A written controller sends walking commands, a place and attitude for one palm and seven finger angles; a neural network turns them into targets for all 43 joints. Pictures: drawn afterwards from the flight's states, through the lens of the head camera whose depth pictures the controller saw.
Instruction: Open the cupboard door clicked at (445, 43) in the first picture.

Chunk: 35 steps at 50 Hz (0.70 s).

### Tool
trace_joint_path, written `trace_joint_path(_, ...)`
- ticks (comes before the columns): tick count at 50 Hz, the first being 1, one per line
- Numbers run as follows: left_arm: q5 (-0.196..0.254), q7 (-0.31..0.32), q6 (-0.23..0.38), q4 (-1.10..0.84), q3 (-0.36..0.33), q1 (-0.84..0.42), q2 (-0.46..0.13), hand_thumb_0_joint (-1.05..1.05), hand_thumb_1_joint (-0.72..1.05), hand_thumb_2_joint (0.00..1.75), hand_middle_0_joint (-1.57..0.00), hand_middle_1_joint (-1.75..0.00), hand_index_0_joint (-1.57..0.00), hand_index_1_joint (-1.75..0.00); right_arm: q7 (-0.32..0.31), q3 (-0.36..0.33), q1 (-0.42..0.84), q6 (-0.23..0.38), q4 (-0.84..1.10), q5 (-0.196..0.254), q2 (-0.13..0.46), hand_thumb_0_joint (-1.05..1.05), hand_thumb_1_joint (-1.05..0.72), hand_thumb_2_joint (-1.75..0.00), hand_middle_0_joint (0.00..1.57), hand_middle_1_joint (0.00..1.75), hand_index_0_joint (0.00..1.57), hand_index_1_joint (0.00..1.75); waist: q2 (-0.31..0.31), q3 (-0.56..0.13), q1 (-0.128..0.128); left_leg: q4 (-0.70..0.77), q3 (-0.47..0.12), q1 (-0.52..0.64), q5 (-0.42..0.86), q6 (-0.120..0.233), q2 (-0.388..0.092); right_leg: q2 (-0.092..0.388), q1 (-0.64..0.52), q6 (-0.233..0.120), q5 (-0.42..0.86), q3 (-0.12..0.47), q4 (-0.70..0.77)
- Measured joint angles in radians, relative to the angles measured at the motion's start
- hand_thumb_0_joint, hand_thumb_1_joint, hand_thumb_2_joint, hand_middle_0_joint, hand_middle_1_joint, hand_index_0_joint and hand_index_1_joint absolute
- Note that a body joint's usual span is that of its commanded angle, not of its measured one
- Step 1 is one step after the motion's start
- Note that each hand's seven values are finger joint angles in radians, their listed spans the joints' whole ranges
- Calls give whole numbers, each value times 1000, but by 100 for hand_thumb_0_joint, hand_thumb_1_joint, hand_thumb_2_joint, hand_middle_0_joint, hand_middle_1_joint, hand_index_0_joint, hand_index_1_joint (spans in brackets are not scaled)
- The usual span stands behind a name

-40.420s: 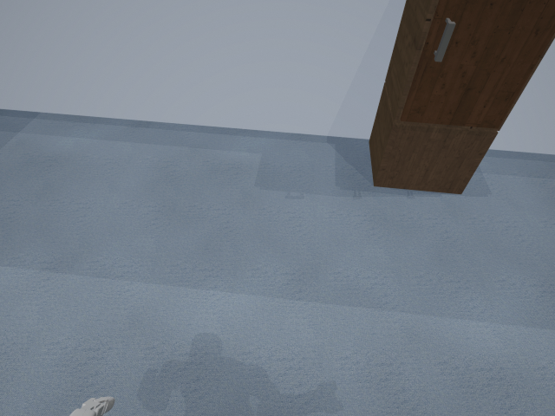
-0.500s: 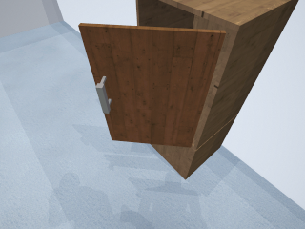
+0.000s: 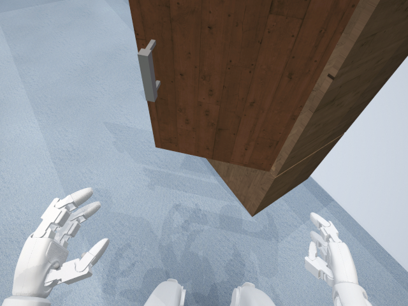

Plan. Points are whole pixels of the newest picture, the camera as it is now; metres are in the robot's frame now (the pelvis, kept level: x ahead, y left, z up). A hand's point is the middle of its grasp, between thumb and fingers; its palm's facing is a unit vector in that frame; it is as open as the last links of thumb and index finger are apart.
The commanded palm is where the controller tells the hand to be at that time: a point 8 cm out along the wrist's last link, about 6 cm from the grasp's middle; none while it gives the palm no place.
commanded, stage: raise the hand with hooked fingers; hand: left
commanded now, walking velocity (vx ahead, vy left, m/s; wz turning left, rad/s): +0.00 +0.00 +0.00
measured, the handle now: (151, 71) +0.58 +0.21 +0.10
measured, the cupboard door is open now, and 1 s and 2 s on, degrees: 44 44 44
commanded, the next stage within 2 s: move the hooked fingers beside the handle in 1.52 s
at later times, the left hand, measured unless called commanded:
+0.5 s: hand (81, 212) +0.24 +0.24 +0.07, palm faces -0.09 -0.99 -0.06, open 12.5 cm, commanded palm +0.22 +0.30 +0.09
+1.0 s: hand (51, 157) +0.30 +0.30 +0.12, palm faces -0.04 -1.00 -0.06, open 13.9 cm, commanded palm +0.28 +0.35 +0.12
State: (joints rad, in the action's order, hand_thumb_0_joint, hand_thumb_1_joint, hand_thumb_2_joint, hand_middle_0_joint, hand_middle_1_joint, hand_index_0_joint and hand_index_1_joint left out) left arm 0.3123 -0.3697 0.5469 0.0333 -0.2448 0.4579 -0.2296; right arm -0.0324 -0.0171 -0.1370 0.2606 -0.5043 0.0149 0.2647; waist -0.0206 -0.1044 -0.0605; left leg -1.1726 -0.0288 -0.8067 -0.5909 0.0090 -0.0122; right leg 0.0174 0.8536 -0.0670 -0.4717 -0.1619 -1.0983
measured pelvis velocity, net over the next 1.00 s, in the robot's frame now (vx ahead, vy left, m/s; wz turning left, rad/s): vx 0.01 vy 0.03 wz -0.02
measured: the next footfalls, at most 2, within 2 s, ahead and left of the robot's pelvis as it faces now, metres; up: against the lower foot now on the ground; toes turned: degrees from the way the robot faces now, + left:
none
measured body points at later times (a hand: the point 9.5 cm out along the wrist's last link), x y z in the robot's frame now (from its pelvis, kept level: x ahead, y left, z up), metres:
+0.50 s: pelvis +0.00 +0.02 +0.02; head +0.06 +0.03 +0.47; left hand +0.24 +0.30 +0.07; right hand +0.14 -0.26 -0.05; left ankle -0.01 +0.11 -0.65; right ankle +0.04 -0.09 -0.65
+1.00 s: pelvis +0.01 +0.03 +0.04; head +0.06 +0.04 +0.49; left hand +0.30 +0.35 +0.13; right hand +0.17 -0.21 -0.04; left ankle -0.01 +0.11 -0.65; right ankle +0.04 -0.09 -0.65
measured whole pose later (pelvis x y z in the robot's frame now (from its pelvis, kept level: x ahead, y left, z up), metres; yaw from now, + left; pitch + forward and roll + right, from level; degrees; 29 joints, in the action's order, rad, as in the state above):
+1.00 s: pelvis +0.01 +0.03 +0.04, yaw -1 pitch +10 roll -2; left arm 0.36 -0.55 0.26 0.36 -0.43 -0.03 -0.43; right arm -0.07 0.06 -0.28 0.23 -0.56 0.03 0.27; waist 0.02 -0.08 0.00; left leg -0.92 0.01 -0.60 -0.49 0.05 0.01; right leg 0.02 0.65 -0.02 -0.36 -0.11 -0.84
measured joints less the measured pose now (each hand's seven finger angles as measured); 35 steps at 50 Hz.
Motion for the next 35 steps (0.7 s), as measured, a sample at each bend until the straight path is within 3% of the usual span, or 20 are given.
trace_joint_path(4,-4,-67,-48,-4,10,-139,-47,1,33,65,-23,-67,-24,-67,-9,54,-12,-9,-53,10,-40,1,-91,-90,20,30,20,30,40,13,17,-22,-13,-35,5,-2,-3,-2,24,-1,12,-13,-3)
trace_joint_path(8,21,-125,-211,56,-7,-213,-97,1,24,61,-24,-73,-25,-73,-15,80,-56,-40,-65,26,-76,2,-91,-90,21,30,20,30,58,19,61,26,14,-15,30,4,-5,-6,17,5,40,13,34)
trace_joint_path(11,55,-102,-290,67,-43,-194,-99,1,17,58,-25,-78,-25,-77,-21,72,-110,-50,-58,29,-76,2,-90,-90,21,30,20,30,58,11,86,86,39,26,54,10,-3,-9,-10,13,63,38,80)
trace_joint_path(13,66,-65,-288,57,-69,-169,-90,1,13,56,-25,-81,-26,-80,-21,58,-144,-45,-57,27,-64,2,-90,-90,21,30,20,30,55,1,91,119,49,49,66,13,-1,-9,-28,16,74,48,106)
trace_joint_path(16,62,-19,-237,50,-94,-151,-79,1,6,53,-26,-85,-26,-85,-22,34,-176,-34,-61,24,-33,2,-90,-90,21,30,20,30,48,-5,89,143,52,66,76,17,5,-4,-44,20,81,52,126)
trace_joint_path(21,41,-43,-179,104,-86,-177,-88,0,-6,48,-26,-93,-27,-92,-30,16,-174,-17,-69,29,26,2,-91,-90,20,30,20,30,40,-2,81,138,43,65,76,24,13,4,-51,27,79,44,127)
trace_joint_path(26,33,-98,-200,156,-70,-228,-115,0,-18,43,-27,-100,-28,-100,-48,20,-141,-4,-56,33,44,2,-91,-90,20,30,20,30,29,14,79,145,40,93,74,28,11,0,-84,30,83,41,144)
trace_joint_path(35,57,-100,-239,194,-130,-327,-156,0,-38,35,-29,-113,-29,-113,-39,58,-116,-5,-23,29,10,2,-91,-90,20,30,20,30,31,8,70,197,38,162,82,33,12,-3,-159,39,95,41,204)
